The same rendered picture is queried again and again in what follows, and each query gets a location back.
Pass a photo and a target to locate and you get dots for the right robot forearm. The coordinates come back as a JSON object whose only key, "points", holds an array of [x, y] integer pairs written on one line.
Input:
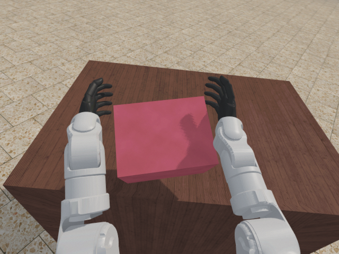
{"points": [[250, 197]]}

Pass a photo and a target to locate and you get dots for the carton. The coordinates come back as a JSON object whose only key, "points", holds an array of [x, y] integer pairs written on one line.
{"points": [[163, 139]]}

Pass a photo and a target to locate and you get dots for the robot left hand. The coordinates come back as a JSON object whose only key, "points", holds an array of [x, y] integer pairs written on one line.
{"points": [[89, 102]]}

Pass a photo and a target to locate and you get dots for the pedestal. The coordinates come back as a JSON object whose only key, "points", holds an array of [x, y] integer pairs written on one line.
{"points": [[190, 214]]}

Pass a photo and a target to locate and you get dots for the left robot forearm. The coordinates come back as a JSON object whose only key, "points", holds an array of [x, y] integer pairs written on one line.
{"points": [[85, 186]]}

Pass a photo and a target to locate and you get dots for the left robot upper arm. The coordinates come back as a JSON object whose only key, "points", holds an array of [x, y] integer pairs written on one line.
{"points": [[93, 238]]}

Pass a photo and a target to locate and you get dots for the right robot upper arm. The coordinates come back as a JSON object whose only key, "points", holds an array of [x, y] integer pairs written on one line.
{"points": [[269, 235]]}

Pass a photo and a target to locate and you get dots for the robot right hand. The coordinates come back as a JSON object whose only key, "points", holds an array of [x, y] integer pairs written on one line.
{"points": [[226, 105]]}

